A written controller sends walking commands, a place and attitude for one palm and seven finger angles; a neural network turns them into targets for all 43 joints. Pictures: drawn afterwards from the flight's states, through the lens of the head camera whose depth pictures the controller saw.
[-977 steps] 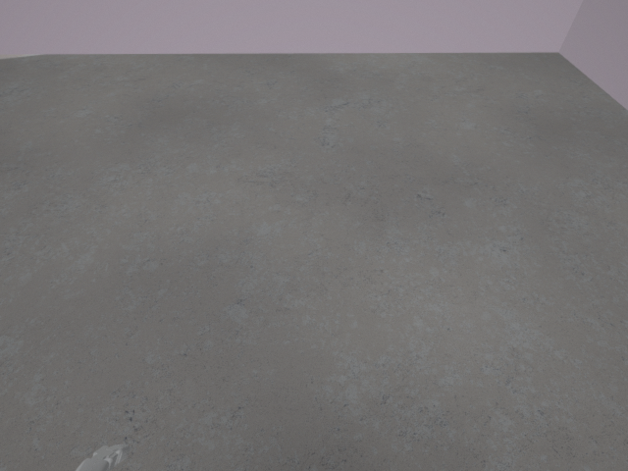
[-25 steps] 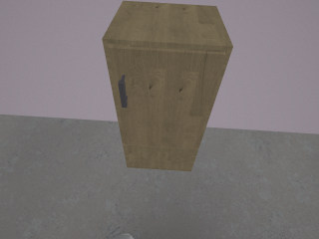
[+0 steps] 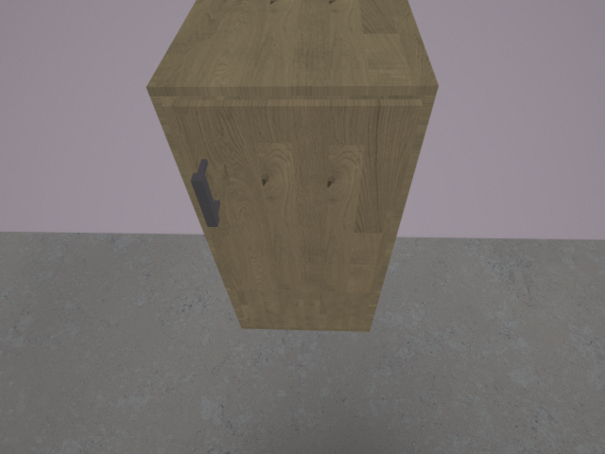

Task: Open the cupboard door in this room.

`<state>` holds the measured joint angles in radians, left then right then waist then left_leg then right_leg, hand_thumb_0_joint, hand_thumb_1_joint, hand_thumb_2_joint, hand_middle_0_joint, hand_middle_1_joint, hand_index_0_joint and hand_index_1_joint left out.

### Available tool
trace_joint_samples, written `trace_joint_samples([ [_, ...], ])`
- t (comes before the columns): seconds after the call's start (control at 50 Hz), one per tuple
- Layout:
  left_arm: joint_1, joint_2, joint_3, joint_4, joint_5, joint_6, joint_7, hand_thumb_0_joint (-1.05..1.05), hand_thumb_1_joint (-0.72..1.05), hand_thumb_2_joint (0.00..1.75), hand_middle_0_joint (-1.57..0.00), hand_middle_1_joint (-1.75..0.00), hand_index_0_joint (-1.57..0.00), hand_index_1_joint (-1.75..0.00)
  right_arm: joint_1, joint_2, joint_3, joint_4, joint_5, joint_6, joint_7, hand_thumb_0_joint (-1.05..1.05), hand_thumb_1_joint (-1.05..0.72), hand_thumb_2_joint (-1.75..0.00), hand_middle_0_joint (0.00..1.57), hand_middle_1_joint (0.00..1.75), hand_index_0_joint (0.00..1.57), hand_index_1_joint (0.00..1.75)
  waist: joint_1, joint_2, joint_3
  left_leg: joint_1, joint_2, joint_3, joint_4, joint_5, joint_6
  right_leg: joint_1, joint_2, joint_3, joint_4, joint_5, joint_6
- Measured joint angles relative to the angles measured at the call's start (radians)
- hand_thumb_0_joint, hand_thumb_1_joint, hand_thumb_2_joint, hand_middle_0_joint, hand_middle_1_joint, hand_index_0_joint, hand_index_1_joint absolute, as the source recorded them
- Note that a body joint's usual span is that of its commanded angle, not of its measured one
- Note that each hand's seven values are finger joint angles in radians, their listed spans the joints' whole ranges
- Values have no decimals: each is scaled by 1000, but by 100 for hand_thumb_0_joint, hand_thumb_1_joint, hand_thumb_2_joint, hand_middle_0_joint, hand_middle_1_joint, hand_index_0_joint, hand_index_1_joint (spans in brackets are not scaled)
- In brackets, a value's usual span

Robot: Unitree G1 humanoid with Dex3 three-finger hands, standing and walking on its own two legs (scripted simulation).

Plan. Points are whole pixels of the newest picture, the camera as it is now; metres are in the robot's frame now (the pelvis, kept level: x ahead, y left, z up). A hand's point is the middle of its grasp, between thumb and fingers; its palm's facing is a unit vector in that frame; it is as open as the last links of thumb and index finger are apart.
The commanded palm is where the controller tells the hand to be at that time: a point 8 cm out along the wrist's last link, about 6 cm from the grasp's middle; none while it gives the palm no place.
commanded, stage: come to a stop and stand still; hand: left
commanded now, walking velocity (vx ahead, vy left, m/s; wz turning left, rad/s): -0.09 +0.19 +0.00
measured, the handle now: (208, 193) +0.55 +0.21 -0.02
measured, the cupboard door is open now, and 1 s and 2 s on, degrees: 0 0 0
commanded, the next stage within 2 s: look again from close up in 1.06 s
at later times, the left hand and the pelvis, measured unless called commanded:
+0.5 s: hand out of the picture -0.02 +0.23 -0.17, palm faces +0.06 -0.98 -0.19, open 7.4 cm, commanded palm none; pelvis -0.04 +0.04 +0.01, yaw +0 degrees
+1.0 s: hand out of the picture -0.03 +0.17 -0.16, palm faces +0.02 -0.98 -0.21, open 7.3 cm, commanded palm none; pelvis -0.04 +0.00 +0.01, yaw +0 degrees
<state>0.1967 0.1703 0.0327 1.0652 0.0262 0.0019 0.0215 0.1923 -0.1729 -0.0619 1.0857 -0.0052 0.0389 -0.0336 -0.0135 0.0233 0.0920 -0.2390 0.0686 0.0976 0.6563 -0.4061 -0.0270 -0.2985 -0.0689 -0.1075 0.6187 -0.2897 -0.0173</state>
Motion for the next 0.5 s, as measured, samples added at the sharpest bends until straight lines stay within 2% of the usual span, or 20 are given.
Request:
trace_joint_samples([
  [0.04, -18, -10, -2, -12, -1, -1, 2, 0, 91, 90, -20, -30, -20, -30, -5, -10, -5, -3, 1, 13, 0, 0, -92, -89, 20, 30, 20, 29, 3, 9, 6, -44, -22, -30, 130, -85, 3, -2, -1, -5, -15, 11, -8],
  [0.08, -36, -20, -3, -23, -1, 0, 6, 0, 91, 90, -20, -30, -20, -30, -14, -20, -7, -5, 2, 19, 2, 0, -92, -90, 20, 30, 20, 29, 9, 14, 16, -78, -43, -53, 242, -109, 3, -2, -1, -5, -38, 31, -12],
  [0.16, -57, -25, 1, -47, 1, 0, 12, 0, 91, 90, -20, -30, -20, -30, -29, -31, -7, -16, 1, 24, 10, 0, -92, -90, 20, 30, 20, 29, 21, 11, 25, -103, -64, -71, 319, -103, -10, -9, -7, -6, -82, 72, -9],
  [0.24, -57, -12, 7, -58, 6, 4, 11, 0, 91, 90, -20, -30, -20, -30, -38, -31, 0, -32, 1, 19, 18, 0, -91, -90, 20, 30, 20, 29, 33, -10, 18, -68, -61, -71, 213, -92, -14, -22, -18, -2, -110, 107, 2],
  [0.3, -42, 6, 12, -50, 6, 10, 9, 0, 91, 90, -20, -30, -20, -30, -36, -25, 8, -43, 2, 1, 21, 0, -91, -90, 20, 30, 20, 29, 38, -30, 1, 6, -53, -62, 14, -13, -9, -37, -22, 4, -106, 122, 17],
  [0.34, -25, 17, 13, -38, -3, 18, 8, 0, 91, 90, -20, -30, -20, -30, -19, -23, 15, -47, 0, -21, 21, 0, -91, -90, 20, 30, 20, 29, 32, -30, -21, 67, -43, -68, -138, 60, 5, -56, -17, 0, -74, 114, 31],
  [0.42, 14, 42, 17, 4, -6, 42, 1, 1, 91, 90, -20, -30, -20, -30, 25, 19, 34, -26, -15, -27, 15, 0, -91, -90, 20, 30, 20, 29, 31, -71, -60, 104, -60, -55, -174, 83, 34, -48, -1, 55, 11, -41, 44],
  [0.5, 51, 40, 12, 29, -3, 37, -13, 1, 91, 90, -20, -30, -20, -30, 68, 33, 43, -4, -17, -34, 1, 1, -93, -89, 20, 30, 20, 29, 29, -66, -90, 137, -63, -58, -261, 130, 41, -30, 19, 80, 113, -62, 50],
])
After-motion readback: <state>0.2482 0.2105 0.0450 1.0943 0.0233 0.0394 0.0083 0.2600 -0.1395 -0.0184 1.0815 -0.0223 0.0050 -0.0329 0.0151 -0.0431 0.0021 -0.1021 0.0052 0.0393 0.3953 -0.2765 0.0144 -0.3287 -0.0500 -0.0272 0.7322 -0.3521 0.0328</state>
